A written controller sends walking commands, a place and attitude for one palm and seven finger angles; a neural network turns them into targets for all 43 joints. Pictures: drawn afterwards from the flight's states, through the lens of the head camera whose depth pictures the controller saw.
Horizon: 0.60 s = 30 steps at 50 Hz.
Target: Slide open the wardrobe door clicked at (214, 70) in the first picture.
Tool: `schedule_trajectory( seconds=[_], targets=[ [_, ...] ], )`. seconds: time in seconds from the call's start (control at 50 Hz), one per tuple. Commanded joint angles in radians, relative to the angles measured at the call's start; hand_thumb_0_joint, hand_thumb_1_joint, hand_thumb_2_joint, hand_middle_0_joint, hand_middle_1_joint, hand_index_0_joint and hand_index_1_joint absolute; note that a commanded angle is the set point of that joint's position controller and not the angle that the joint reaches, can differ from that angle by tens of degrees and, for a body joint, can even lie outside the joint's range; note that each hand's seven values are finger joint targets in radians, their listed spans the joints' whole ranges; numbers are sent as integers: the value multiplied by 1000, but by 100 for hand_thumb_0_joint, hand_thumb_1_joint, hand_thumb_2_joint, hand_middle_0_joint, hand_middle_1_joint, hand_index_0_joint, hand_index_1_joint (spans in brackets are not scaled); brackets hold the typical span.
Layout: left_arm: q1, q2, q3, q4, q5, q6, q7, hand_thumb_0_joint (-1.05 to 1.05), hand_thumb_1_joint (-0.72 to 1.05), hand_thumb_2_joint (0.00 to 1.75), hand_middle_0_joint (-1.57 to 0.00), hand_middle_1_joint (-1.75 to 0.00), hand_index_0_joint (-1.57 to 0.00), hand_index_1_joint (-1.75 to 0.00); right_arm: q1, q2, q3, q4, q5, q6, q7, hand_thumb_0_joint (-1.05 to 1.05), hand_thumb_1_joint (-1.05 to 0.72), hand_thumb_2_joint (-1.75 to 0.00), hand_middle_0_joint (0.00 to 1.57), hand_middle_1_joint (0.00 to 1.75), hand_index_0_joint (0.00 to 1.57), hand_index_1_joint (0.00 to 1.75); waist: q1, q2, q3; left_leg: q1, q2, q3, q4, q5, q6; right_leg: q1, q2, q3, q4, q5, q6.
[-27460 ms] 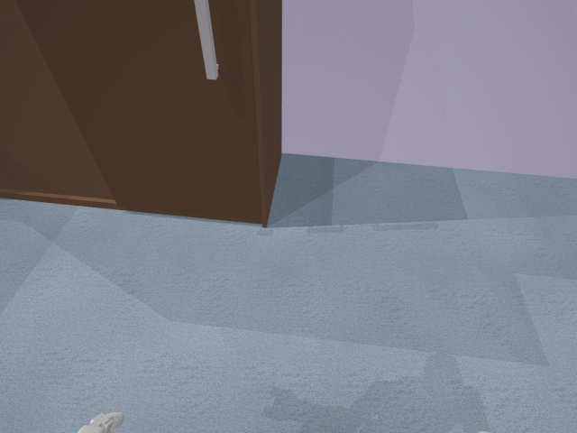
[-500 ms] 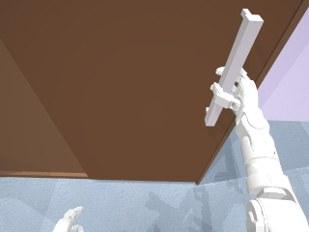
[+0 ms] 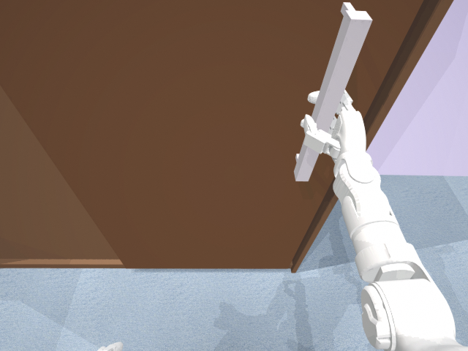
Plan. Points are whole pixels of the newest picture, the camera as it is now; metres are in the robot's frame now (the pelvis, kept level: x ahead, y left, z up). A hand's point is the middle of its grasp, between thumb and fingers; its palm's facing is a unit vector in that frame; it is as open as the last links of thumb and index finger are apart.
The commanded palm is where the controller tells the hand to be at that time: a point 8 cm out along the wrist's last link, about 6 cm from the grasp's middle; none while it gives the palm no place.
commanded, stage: step sideways, sliding the door along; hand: right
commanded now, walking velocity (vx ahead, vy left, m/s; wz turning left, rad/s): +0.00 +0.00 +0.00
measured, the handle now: (319, 108) +0.51 -0.11 +0.16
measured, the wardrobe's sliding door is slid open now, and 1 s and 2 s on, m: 0.02 0.08 0.43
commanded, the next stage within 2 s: none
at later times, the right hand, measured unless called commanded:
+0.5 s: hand (293, 132) +0.45 -0.06 +0.15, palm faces +0.09 +0.99 -0.13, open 6.4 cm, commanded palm +0.43 -0.08 +0.15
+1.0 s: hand (272, 130) +0.45 -0.02 +0.14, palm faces +0.22 +0.97 -0.06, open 6.4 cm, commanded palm +0.42 +0.00 +0.14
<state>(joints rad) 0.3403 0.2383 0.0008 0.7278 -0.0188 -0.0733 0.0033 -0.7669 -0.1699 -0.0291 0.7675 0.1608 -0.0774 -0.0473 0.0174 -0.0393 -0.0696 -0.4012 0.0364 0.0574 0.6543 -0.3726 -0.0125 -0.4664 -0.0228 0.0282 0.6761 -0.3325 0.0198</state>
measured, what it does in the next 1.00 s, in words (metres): steps to the left: right foot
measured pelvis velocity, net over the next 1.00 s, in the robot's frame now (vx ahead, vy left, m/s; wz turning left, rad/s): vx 0.02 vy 0.18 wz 0.04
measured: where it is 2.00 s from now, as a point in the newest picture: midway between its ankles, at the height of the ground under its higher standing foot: outside the picture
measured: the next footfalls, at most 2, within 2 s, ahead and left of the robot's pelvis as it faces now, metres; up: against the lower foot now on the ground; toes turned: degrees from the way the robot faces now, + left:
right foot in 0.68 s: +0.06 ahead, -0.05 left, +0.00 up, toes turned -7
left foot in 1.08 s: +0.13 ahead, +0.36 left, +0.00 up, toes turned +6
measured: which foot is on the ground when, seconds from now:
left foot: down 0.00-0.68, up 0.70-1.00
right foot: down 0.00-0.40, up 0.42-0.66, down 0.68-1.00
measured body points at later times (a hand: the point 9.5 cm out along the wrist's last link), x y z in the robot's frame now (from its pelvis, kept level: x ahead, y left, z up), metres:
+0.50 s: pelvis -0.01 +0.06 +0.00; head +0.03 +0.09 +0.44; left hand +0.09 +0.30 -0.14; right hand +0.44 -0.11 +0.16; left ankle -0.01 +0.12 -0.72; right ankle -0.02 -0.10 -0.66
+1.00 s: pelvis +0.02 +0.18 +0.01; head +0.12 +0.15 +0.45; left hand +0.20 +0.37 -0.11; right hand +0.43 -0.07 +0.15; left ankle +0.08 +0.36 -0.68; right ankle +0.02 -0.04 -0.72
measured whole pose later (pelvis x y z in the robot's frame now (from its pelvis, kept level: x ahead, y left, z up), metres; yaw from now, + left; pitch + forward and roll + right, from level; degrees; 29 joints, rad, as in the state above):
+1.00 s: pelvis +0.02 +0.18 +0.01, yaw +2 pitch -3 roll +4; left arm 0.14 0.15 -0.01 0.63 -0.04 -0.06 0.01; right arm -0.70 -0.28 -0.07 0.43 0.14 -0.06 -0.11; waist -0.15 -0.04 0.28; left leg -0.46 0.07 0.03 0.86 -0.32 -0.03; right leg -0.19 -0.29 -0.05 0.55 -0.28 0.15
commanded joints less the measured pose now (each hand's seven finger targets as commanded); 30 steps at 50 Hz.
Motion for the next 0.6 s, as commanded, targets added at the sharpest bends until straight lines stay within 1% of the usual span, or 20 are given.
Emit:
schedule_trajectory(
  seconds=[0.0, 0.06, 0.08, 0.1, 0.12, 0.14, 0.2, 0.24, 0.26, 0.3, 0.34, 0.36, 0.38, 0.4, 0.42, 0.44, 0.46, 0.48, 0.52, 0.58],
  targets=[
    [-3, 119, 42, -109, -4, -60, 7, 0, 90, 90, -20, -30, -20, -30, -566, 180, 163, -255, -12, -93, 82, 0, -90, -90, 45, 140, 45, 140, 110, 34, -334, -56, -74, 25, -63, 400, 33, 350, 13, 8, -40, 376, -32],
    [-3, 119, 42, -106, -2, -66, 7, 0, 90, 90, -20, -30, -20, -30, -633, 170, 155, -269, -14, -101, 68, 0, -90, -90, 45, 140, 45, 140, 119, 30, -343, -58, -74, 24, -64, 394, 31, 353, 16, 8, -41, 363, -33],
    [-29, 172, 54, -106, -22, -31, 54, 0, 90, 90, -20, -30, -20, -30, -629, -347, -159, -248, -100, -127, 4, 0, -90, -90, 45, 140, 45, 140, 22, 36, -320, 58, -19, -28, -101, 312, 7, 290, -53, -2, -67, 334, -78],
    [-53, 130, 41, -114, -21, -11, 66, 0, 90, 90, -20, -30, -20, -30, -584, -158, -21, -230, -91, -128, 3, 0, -90, -90, 45, 140, 45, 140, 44, 62, -291, 98, -12, -23, -113, 344, 2, 274, -47, -22, -86, 303, -81],
    [-59, 133, 44, -120, -25, -8, 75, 0, 90, 90, -20, -30, -20, -30, -569, -165, -33, -228, -83, -131, -4, 0, -90, -90, 45, 140, 45, 140, 41, 49, -290, 105, -13, -16, -109, 345, 2, 281, -55, -22, -86, 306, -82],
    [-84, 109, 32, -136, -28, -9, 80, 0, 90, 90, -20, -30, -20, -30, -558, -70, 35, -248, -76, -134, 8, 0, -90, -90, 45, 140, 45, 140, 54, 10, -286, 103, -15, -9, -78, 343, -1, 310, -83, -13, -91, 320, -81],
    [-92, 127, 50, -143, -19, 8, 101, 0, 90, 90, -20, -30, -20, -30, -555, -99, 17, -268, -57, -132, 10, 0, -90, -90, 45, 140, 45, 140, 58, -96, -296, 18, -52, -1, 99, 215, 0, 414, -219, 128, -115, 392, -150],
    [-106, 124, 50, -148, -10, 16, 106, 0, 90, 90, -20, -30, -20, -30, -554, -99, 18, -279, -41, -127, 14, 0, -90, -90, 45, 140, 45, 140, 58, -162, -252, -102, -65, -29, 216, -40, 6, 488, -324, 253, -160, 469, -214],
    [-111, 120, 48, -151, -7, 21, 103, 0, 90, 90, -20, -30, -20, -30, -557, -104, 14, -290, -38, -121, 13, 0, -90, -90, 45, 140, 45, 140, 52, -151, -232, -125, -59, -45, 234, -111, 14, 501, -349, 276, -167, 488, -229],
    [-142, 126, 43, -154, -5, 33, 101, 0, 90, 90, -20, -30, -20, -30, -545, -139, -12, -282, -36, -112, 8, 0, -90, -90, 45, 140, 45, 140, 33, -134, -189, -65, -45, -52, 195, -137, 27, 412, -362, 242, -156, 445, -221],
    [-166, 136, 43, -156, -10, 40, 100, 0, 90, 90, -20, -30, -20, -30, -502, -178, -44, -260, -39, -108, 1, 0, -90, -90, 45, 140, 45, 140, 6, -113, -180, 136, -45, -38, -8, 4, 44, 282, -302, 103, -45, 410, -163],
    [-161, 133, 42, -157, -19, 36, 101, 0, 90, 90, -20, -30, -20, -30, -489, -192, -52, -258, -49, -107, -2, 0, -90, -90, 45, 140, 45, 140, -4, -4, -203, 288, -9, -75, -132, 172, 67, 179, -217, -1, 82, 332, -112],
    [-164, 112, 40, -164, -26, 33, 103, 0, 90, 90, -20, -30, -20, -30, -477, -235, -76, -252, -66, -102, -11, 0, -90, -90, 45, 140, 45, 140, -7, 244, -212, 380, 138, -280, -263, 319, 127, 29, -74, -116, 279, 113, -42],
    [-213, 105, 40, -173, -23, 20, 107, 0, 90, 90, -20, -30, -20, -30, -466, -264, -106, -221, -78, -98, -20, 0, -90, -90, 45, 140, 45, 140, -33, 397, -162, 408, 267, -479, -308, 519, 223, -134, 23, -70, 478, -263, -18],
    [-204, 118, 52, -157, -27, 16, 101, 0, 90, 90, -20, -30, -20, -30, -434, -220, -70, -183, -92, -64, -27, 0, -90, -90, 45, 140, 45, 140, -30, 365, -153, 409, 293, -494, -287, 493, 236, -156, 24, -3, 583, -306, -18],
    [-210, 117, 48, -143, -20, 10, 100, 0, 90, 90, -20, -30, -20, -30, -464, -223, -82, -197, -89, -66, -29, 0, -90, -90, 45, 140, 45, 140, -34, 296, -97, 372, 275, -463, -271, 555, 237, -161, -11, 9, 611, -255, -12],
    [-196, 104, 42, -126, -10, 2, 102, 0, 90, 90, -20, -30, -20, -30, -510, -153, -24, -259, -89, -92, -24, 0, -90, -90, 45, 140, 45, 140, -18, 201, -120, 439, 256, -392, -220, 671, 255, -168, -23, -9, 590, -210, -5],
    [-185, 90, 37, -121, -2, 0, 102, 0, 90, 90, -20, -30, -20, -30, -526, -124, -11, -295, -97, -120, -25, 0, -90, -90, 45, 140, 45, 140, -7, 147, -138, 432, 212, -298, -197, 742, 238, -114, -18, -47, 541, -166, -3],
    [-189, 79, 31, -134, 3, 5, 102, 0, 90, 90, -20, -30, -20, -30, -545, -61, 39, -363, -100, -146, -22, 0, -90, -90, 45, 140, 45, 140, 2, 154, -175, 451, 172, -188, -172, 767, 212, -37, -21, -99, 351, -104, -1],
    [-183, 83, 37, -152, 9, 10, 112, 0, 90, 90, -20, -30, -20, -30, -515, -64, 39, -422, -97, -160, -28, 0, -90, -90, 45, 140, 45, 140, -20, 202, -212, 452, 136, -167, -131, 798, 194, 91, -15, -170, 59, 3, -2]
  ],
)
